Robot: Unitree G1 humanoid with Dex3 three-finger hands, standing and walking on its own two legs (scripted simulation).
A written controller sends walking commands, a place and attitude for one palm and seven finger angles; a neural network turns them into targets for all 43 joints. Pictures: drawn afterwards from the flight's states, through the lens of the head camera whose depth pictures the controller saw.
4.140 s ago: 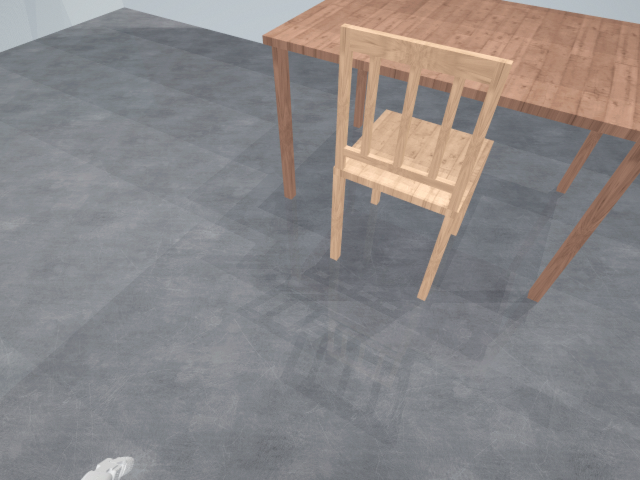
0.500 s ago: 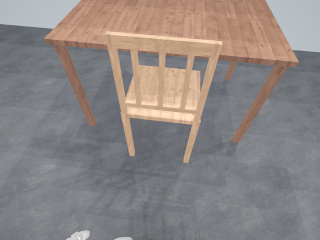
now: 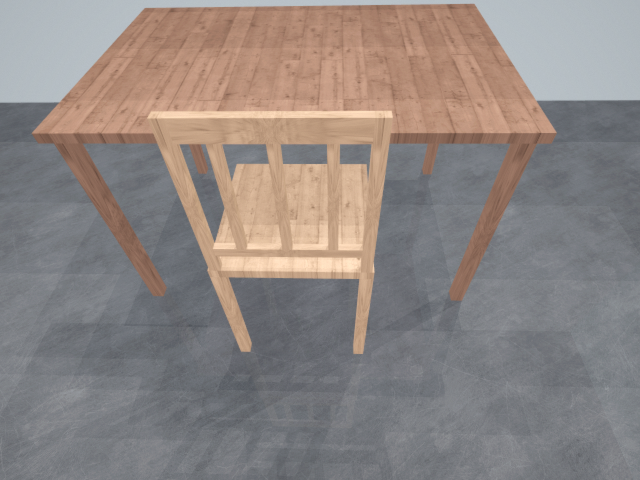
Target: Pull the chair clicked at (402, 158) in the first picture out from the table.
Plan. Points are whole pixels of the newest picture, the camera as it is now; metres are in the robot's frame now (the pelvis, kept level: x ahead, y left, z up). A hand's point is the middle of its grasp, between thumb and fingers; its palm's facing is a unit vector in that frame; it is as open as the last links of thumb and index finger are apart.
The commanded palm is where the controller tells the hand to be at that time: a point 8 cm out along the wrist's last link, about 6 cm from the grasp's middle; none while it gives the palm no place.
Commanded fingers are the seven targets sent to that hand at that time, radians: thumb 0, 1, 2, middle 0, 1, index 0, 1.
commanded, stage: take the last steps up to it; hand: left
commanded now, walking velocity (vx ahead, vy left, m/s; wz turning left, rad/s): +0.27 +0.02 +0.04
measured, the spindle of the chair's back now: (281, 201) +0.63 +0.10 -0.07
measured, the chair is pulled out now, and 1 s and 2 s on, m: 0.00 0.00 0.00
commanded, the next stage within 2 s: come to a stop and stand still in 0.34 s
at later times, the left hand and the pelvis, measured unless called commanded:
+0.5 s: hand out of the picture +0.09 +0.18 -0.19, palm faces +0.11 -0.99 -0.12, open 7.4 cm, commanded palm none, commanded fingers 0.00 0.90 0.90 -0.20 -0.30 -0.20 -0.30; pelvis +0.16 +0.03 -0.01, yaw +1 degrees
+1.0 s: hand (216, 428) +0.22 +0.17 -0.15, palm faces +0.01 -0.96 -0.27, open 7.4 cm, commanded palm none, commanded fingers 0.00 0.90 0.90 -0.20 -0.30 -0.20 -0.30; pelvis +0.17 -0.01 +0.01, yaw +0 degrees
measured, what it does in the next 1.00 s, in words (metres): walks ahead: left foot, then right foot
